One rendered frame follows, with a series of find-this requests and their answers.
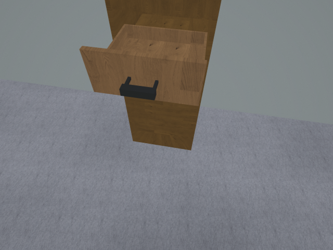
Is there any handle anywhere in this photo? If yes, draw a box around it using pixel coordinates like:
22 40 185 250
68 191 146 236
119 77 159 100

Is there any cabinet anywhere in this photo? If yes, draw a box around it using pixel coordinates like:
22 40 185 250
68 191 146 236
105 0 221 150

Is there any drawer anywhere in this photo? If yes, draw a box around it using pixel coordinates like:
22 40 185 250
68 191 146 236
79 24 208 106

